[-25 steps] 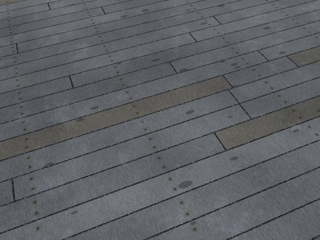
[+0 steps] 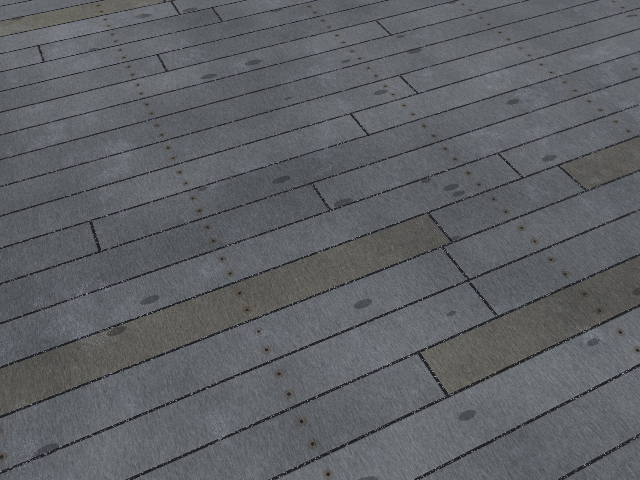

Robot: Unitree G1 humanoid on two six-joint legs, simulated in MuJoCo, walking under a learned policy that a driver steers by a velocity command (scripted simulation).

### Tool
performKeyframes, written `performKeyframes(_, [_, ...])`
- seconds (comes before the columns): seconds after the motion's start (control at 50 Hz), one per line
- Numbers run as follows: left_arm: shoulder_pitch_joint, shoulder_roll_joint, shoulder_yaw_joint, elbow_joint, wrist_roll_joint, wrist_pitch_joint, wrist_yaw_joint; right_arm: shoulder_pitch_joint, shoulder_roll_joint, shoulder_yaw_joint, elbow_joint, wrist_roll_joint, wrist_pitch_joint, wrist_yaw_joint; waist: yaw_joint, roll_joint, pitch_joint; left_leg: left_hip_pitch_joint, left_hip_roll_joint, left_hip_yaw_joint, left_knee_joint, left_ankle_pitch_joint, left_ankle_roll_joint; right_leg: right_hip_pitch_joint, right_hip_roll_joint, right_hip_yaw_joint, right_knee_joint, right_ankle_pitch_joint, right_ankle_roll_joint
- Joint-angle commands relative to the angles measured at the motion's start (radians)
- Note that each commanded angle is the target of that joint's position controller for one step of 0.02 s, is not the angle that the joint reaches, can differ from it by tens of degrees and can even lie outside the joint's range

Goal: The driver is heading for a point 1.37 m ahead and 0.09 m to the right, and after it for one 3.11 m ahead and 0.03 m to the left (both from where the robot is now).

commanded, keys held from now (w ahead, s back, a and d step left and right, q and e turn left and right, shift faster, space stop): w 1.00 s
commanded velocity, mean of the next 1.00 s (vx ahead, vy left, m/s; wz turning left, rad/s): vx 0.50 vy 0.00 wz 0.00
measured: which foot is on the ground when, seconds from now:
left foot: down 0.00-0.32, up 0.34-0.84, down 0.86-1.00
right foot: up 0.00-0.28, down 0.30-0.88, up 0.90-1.00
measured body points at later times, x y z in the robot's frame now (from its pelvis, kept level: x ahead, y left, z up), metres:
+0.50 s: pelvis +0.28 -0.07 +0.00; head +0.30 -0.08 +0.45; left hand +0.32 +0.19 -0.14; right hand +0.32 -0.32 -0.15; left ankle +0.25 +0.07 -0.66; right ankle +0.30 -0.13 -0.74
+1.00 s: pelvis +0.55 -0.01 -0.01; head +0.57 +0.00 +0.44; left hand +0.55 +0.23 -0.16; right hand +0.63 -0.27 -0.14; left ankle +0.60 +0.05 -0.74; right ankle +0.46 -0.14 -0.65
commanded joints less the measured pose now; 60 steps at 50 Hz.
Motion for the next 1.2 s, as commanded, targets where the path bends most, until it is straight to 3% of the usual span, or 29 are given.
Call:
performKeyframes(0.02, [-0.062,0.043,0.007,-0.057,-0.004,-0.001,-0.004,0.038,-0.104,-0.014,-0.032,0.006,-0.018,-0.003,0.009,0.048,0.085,-0.041,0.295,-0.233,-0.215,0.050,0.117,-0.067,-0.022,-0.009,-0.132,0.114,0.027])
performKeyframes(0.2, [-0.288,0.038,0.004,-0.126,-0.013,-0.015,-0.009,0.162,-0.113,-0.008,0.027,-0.013,-0.012,-0.027,-0.055,0.083,0.094,0.209,0.321,-0.174,-0.101,0.358,0.097,-0.053,0.050,-0.064,-0.407,0.098,0.006])
performKeyframes(0.24, [-0.269,0.042,0.008,-0.123,-0.013,-0.022,-0.005,0.155,-0.117,-0.008,0.037,-0.015,-0.009,-0.032,-0.038,0.086,0.081,0.247,0.319,-0.152,-0.030,0.542,0.083,0.016,0.090,-0.095,-0.448,0.015,-0.024])
performKeyframes(0.28, [-0.067,0.069,0.025,-0.063,-0.012,-0.035,0.010,0.112,-0.144,-0.013,0.039,-0.013,-0.006,-0.033,0.061,0.112,-0.016,0.203,0.305,-0.122,0.186,0.789,0.051,0.298,0.149,-0.110,-0.528,-0.004,-0.068])
performKeyframes(0.3, [0.117,0.109,0.044,-0.004,0.002,-0.046,0.021,0.093,-0.140,-0.010,0.032,-0.006,-0.007,-0.031,0.136,0.083,-0.122,0.089,0.265,-0.085,0.387,0.705,0.028,0.549,0.120,-0.074,-0.551,0.026,-0.104])
performKeyframes(0.32, [0.289,0.208,0.069,0.022,0.031,-0.053,0.035,0.099,-0.081,0.008,-0.013,0.020,-0.010,-0.025,0.177,-0.043,-0.268,-0.206,0.192,-0.035,0.722,0.320,-0.007,0.867,-0.151,0.246,-0.564,-0.093,-0.182])
performKeyframes(0.34, [0.309,0.244,0.083,0.036,0.009,-0.040,0.025,0.178,-0.059,0.005,-0.008,0.039,-0.012,-0.020,0.142,-0.214,-0.384,-0.455,0.030,-0.053,1.024,-0.347,-0.030,1.007,-0.341,0.672,-0.696,-0.101,-0.293])
performKeyframes(0.36, [0.212,0.191,0.071,0.025,-0.013,-0.031,0.018,0.101,-0.137,-0.017,-0.011,0.014,-0.007,-0.024,0.112,-0.056,-0.248,-0.543,0.099,-0.146,1.073,-0.282,-0.014,0.894,-0.285,0.577,-0.717,-0.115,-0.260])
performKeyframes(0.4, [0.081,0.089,0.041,0.016,-0.016,-0.044,0.012,-0.014,-0.094,-0.013,-0.040,0.003,-0.012,-0.016,0.051,0.018,-0.048,-0.509,0.172,-0.143,0.968,-0.145,-0.013,0.624,-0.198,0.334,-0.777,0.056,-0.193])
performKeyframes(0.44, [0.081,0.044,0.026,0.044,-0.020,-0.055,0.019,0.002,-0.059,-0.010,-0.035,-0.026,0.018,-0.002,0.001,-0.020,-0.015,-0.427,0.199,-0.131,0.891,-0.116,-0.032,0.500,-0.132,0.222,-0.823,0.102,-0.152])
performKeyframes(0.46, [0.109,0.041,0.024,0.060,-0.021,-0.063,0.020,0.006,-0.050,-0.010,-0.033,-0.029,0.028,0.004,-0.006,-0.022,-0.014,-0.416,0.195,-0.121,0.880,-0.105,-0.038,0.486,-0.119,0.197,-0.832,0.155,-0.152])
performKeyframes(0.5, [0.157,0.078,0.030,0.086,-0.027,-0.073,0.022,-0.028,-0.041,-0.010,-0.051,-0.030,0.040,0.012,-0.017,-0.037,0.005,-0.442,0.206,-0.103,0.829,-0.075,-0.055,0.461,-0.115,0.160,-0.858,0.196,-0.168])
performKeyframes(0.58, [0.226,0.054,0.018,0.113,-0.029,-0.070,0.023,-0.210,-0.067,-0.014,-0.099,-0.023,0.051,0.017,0.013,-0.008,0.045,-0.566,0.210,-0.056,0.692,0.077,-0.078,0.520,-0.043,0.077,-0.886,0.237,-0.130])
performKeyframes(0.6, [0.246,0.082,0.019,0.115,-0.029,-0.071,0.022,-0.245,-0.046,-0.004,-0.122,-0.021,0.049,0.019,0.017,-0.049,0.057,-0.554,0.224,-0.061,0.606,0.101,-0.082,0.503,-0.072,0.076,-0.885,0.286,-0.140])
performKeyframes(0.64, [0.281,0.070,0.015,0.131,-0.029,-0.073,0.022,-0.344,-0.042,0.004,-0.148,-0.015,0.044,0.017,0.042,-0.030,0.083,-0.536,0.209,-0.037,0.495,0.149,-0.084,0.519,-0.067,0.056,-0.888,0.331,-0.137])
performKeyframes(0.72, [0.347,0.087,0.015,0.158,-0.019,-0.068,0.034,-0.450,-0.054,0.006,-0.180,-0.010,0.039,0.016,0.074,-0.032,0.087,-0.526,0.178,-0.018,0.362,0.159,-0.062,0.644,-0.094,0.050,-0.867,0.359,-0.140])
performKeyframes(0.78, [0.350,0.099,0.018,0.173,-0.011,-0.061,0.045,-0.464,-0.069,0.000,-0.195,-0.010,0.030,0.013,0.060,-0.034,0.090,-0.498,0.156,-0.016,0.302,0.066,-0.025,0.732,-0.128,0.048,-0.804,0.469,-0.135])
performKeyframes(0.82, [0.318,0.114,0.023,0.175,-0.008,-0.058,0.049,-0.355,-0.086,-0.013,-0.163,-0.012,0.019,0.003,0.005,-0.045,0.035,-0.322,0.101,0.009,0.255,-0.005,0.010,0.731,-0.119,0.020,-0.661,0.711,-0.111])
performKeyframes(0.84, [0.301,0.118,0.023,0.174,-0.011,-0.053,0.047,-0.207,-0.100,-0.025,-0.111,-0.015,0.011,-0.005,-0.058,-0.021,-0.039,-0.146,0.068,0.028,0.192,0.020,0.033,0.699,-0.087,-0.010,-0.491,0.762,-0.094])
performKeyframes(0.86, [0.292,0.104,0.017,0.159,-0.017,-0.054,0.045,-0.025,-0.150,-0.045,-0.057,-0.034,0.000,-0.016,-0.122,0.015,-0.146,0.118,0.153,-0.067,0.191,0.010,0.074,0.536,-0.046,-0.036,-0.261,0.584,-0.074])
performKeyframes(0.88, [0.385,0.008,-0.005,0.127,-0.061,-0.053,0.032,0.110,-0.265,-0.075,-0.044,-0.058,-0.002,-0.023,-0.112,0.217,-0.311,0.455,0.471,-0.522,0.144,-0.112,0.203,0.177,0.096,-0.104,0.148,0.069,-0.022])
performKeyframes(0.9, [0.373,0.068,0.015,0.139,-0.043,-0.053,0.031,0.069,-0.245,-0.073,-0.044,-0.023,0.015,-0.013,-0.098,0.195,-0.332,0.435,0.535,-0.780,-0.002,-0.139,0.242,0.031,0.175,0.007,0.313,-0.375,-0.029])
performKeyframes(0.92, [0.266,0.094,0.027,0.110,-0.029,-0.050,0.031,-0.053,-0.202,-0.061,-0.058,-0.003,0.019,-0.010,-0.051,0.115,-0.156,0.288,0.485,-0.614,-0.018,-0.195,0.201,-0.040,0.100,0.050,0.333,-0.281,-0.041])
performKeyframes(0.96, [0.178,0.066,0.027,0.093,-0.016,-0.051,0.024,-0.148,-0.098,-0.031,-0.064,-0.004,0.003,-0.002,0.001,0.049,-0.006,0.043,0.393,-0.403,-0.076,-0.003,0.124,0.025,0.034,0.049,0.213,-0.153,-0.042])
performKeyframes(1.0, [0.226,0.022,0.021,0.106,0.004,-0.023,0.012,-0.140,-0.065,-0.019,-0.039,0.001,-0.006,-0.010,0.050,0.092,0.000,-0.072,0.346,-0.310,-0.123,0.023,0.101,0.120,0.013,0.035,0.145,-0.128,-0.019])
performKeyframes(1.06, [0.156,0.022,0.023,0.079,0.004,-0.001,0.003,-0.071,-0.095,-0.021,-0.008,0.001,-0.023,-0.014,0.061,0.078,0.027,-0.075,0.315,-0.235,-0.154,0.119,0.103,0.067,0.002,0.009,0.078,-0.060,0.005])
performKeyframes(1.1, [0.063,0.028,0.021,0.043,0.002,0.004,0.000,-0.033,-0.114,-0.022,0.002,0.000,-0.022,-0.014,0.045,0.084,0.056,-0.071,0.317,-0.223,-0.184,0.104,0.115,0.007,-0.019,-0.001,-0.012,0.009,0.025])
performKeyframes(1.18, [-0.081,0.037,0.020,0.005,-0.011,0.005,-0.003,0.044,-0.083,-0.010,0.021,0.004,-0.018,-0.016,0.004,0.071,0.057,0.034,0.257,-0.156,-0.182,0.189,0.068,-0.044,0.013,-0.044,-0.180,0.133,0.037])
performKeyframes(1.2, [-0.110,0.016,0.010,-0.015,-0.012,0.003,-0.004,0.064,-0.111,-0.012,0.024,0.003,-0.020,-0.016,-0.001,0.110,0.068,0.025,0.292,-0.160,-0.175,0.232,0.079,-0.028,0.001,-0.039,-0.248,0.143,0.035])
